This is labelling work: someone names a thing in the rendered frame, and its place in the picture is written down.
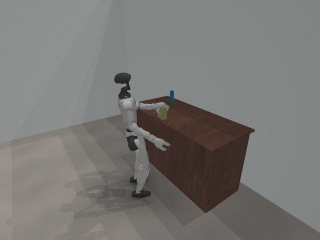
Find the right robot forearm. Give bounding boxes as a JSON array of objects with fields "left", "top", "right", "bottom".
[{"left": 131, "top": 125, "right": 157, "bottom": 143}]

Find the humanoid robot torso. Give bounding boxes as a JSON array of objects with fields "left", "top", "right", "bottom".
[{"left": 118, "top": 93, "right": 138, "bottom": 142}]

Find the right robot upper arm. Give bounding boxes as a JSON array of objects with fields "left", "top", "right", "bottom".
[{"left": 122, "top": 99, "right": 138, "bottom": 131}]

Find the left robot forearm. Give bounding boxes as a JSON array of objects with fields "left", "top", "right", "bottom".
[{"left": 138, "top": 102, "right": 159, "bottom": 110}]

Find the table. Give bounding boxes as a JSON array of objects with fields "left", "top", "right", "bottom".
[{"left": 136, "top": 96, "right": 255, "bottom": 213}]

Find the right robot shin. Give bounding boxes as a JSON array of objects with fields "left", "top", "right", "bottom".
[{"left": 136, "top": 167, "right": 150, "bottom": 194}]

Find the sponge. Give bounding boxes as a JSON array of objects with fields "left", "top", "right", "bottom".
[{"left": 157, "top": 107, "right": 167, "bottom": 120}]

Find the left robot upper arm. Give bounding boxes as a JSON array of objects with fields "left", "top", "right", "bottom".
[{"left": 127, "top": 90, "right": 140, "bottom": 110}]

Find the right robot hand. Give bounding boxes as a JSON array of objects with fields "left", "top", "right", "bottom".
[{"left": 154, "top": 138, "right": 171, "bottom": 151}]

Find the left robot hand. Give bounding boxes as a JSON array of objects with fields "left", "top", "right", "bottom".
[{"left": 156, "top": 102, "right": 169, "bottom": 115}]

